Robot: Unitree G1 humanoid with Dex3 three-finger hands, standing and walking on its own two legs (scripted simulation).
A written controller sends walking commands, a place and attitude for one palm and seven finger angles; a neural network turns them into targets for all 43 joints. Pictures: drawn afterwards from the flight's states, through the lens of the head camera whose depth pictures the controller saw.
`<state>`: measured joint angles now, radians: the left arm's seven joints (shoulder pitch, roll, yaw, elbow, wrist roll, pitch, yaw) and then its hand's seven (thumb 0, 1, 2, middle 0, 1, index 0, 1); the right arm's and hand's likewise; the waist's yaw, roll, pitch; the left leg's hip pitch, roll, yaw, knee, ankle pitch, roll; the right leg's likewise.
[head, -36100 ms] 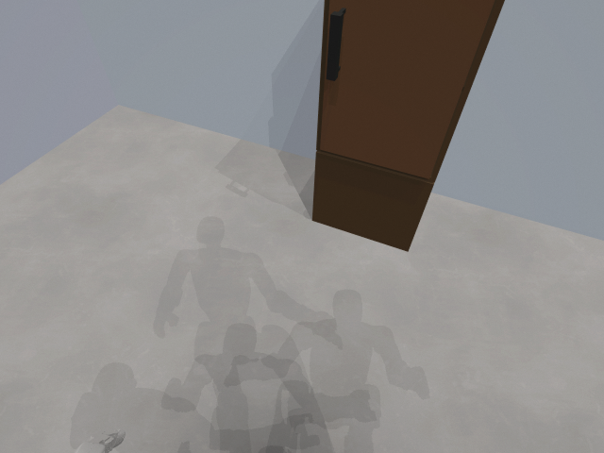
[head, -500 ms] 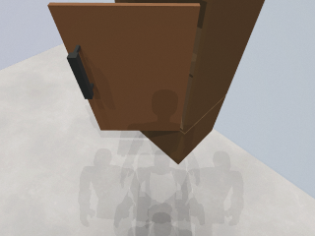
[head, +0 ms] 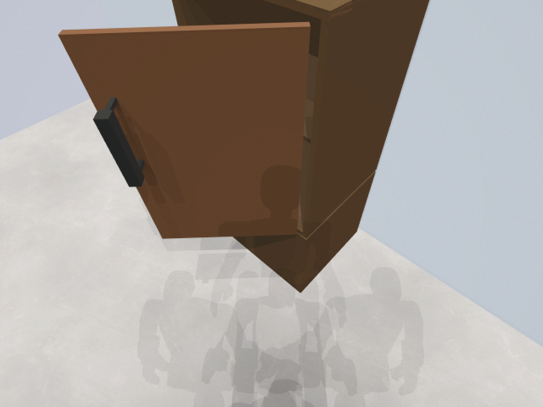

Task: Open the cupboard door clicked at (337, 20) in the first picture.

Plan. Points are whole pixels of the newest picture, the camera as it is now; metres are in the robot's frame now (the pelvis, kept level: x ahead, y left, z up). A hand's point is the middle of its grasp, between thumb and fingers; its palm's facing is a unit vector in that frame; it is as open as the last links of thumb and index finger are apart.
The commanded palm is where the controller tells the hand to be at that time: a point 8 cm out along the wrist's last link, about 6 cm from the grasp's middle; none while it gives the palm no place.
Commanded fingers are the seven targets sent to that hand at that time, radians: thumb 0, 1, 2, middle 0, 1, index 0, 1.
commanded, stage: look again from close up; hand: left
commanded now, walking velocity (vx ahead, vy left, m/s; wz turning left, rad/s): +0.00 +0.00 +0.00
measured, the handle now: (124, 143) +0.56 +0.33 +0.05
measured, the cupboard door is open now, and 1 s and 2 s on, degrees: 44 44 44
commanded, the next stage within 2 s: shuffle to correct the standing spot in 0.34 s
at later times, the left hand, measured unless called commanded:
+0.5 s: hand out of the picture +0.02 +0.15 -0.17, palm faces +0.02 -0.98 -0.22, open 7.4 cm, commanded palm none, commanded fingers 0.00 0.90 0.90 -0.20 -0.30 -0.20 -0.30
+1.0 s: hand out of the picture +0.03 +0.21 -0.17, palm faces +0.06 -0.96 -0.26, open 7.4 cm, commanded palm none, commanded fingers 0.00 0.90 0.90 -0.20 -0.30 -0.20 -0.30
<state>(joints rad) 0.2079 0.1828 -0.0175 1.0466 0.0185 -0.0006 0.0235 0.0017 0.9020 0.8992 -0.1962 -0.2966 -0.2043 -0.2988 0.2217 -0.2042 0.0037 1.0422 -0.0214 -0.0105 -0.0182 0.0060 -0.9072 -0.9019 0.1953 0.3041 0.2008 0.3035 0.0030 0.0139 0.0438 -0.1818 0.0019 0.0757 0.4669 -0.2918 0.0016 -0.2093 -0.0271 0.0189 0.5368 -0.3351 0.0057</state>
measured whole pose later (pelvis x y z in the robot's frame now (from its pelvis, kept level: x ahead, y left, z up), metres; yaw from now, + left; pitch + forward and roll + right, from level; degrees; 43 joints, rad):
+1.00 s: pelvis +0.01 +0.01 -0.01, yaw +1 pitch +1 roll +2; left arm 0.23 0.18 0.04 1.02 0.03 0.02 0.02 0.00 0.90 0.90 -0.19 -0.30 -0.20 -0.30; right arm 0.30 -0.16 -0.01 1.01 -0.03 0.02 -0.01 0.00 -0.90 -0.90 0.19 0.30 0.20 0.30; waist 0.02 0.00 0.07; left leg -0.23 -0.03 0.11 0.54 -0.33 0.04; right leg -0.30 -0.06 -0.11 0.67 -0.39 -0.03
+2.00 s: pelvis +0.03 +0.05 -0.01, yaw +4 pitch +0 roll -1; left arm 0.25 0.16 0.00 0.97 0.02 -0.01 0.04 0.00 0.91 0.90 -0.20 -0.30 -0.21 -0.30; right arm 0.29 -0.17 -0.02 1.00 -0.02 0.02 -0.01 0.01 -0.91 -0.90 0.19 0.30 0.20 0.30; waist -0.04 0.05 0.01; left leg -0.26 0.03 0.06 0.59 -0.33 0.01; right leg -0.23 0.07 -0.11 0.55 -0.32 -0.09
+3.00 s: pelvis +0.06 +0.06 +0.01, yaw +3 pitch +0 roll +1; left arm 0.27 0.17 -0.02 1.12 0.01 -0.02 0.04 0.00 0.90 0.90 -0.20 -0.30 -0.20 -0.30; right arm 0.27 -0.14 0.02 1.15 -0.02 -0.02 -0.04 0.01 -0.91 -0.90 0.19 0.30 0.20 0.30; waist 0.00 -0.02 0.01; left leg -0.13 0.00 0.11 0.40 -0.28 0.02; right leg -0.13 0.05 -0.06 0.42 -0.29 -0.07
